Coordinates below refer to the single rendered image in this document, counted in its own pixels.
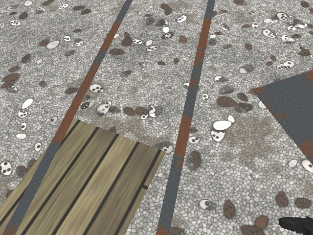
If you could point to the right robot hand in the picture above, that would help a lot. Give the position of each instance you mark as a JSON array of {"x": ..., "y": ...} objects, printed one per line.
[{"x": 301, "y": 225}]

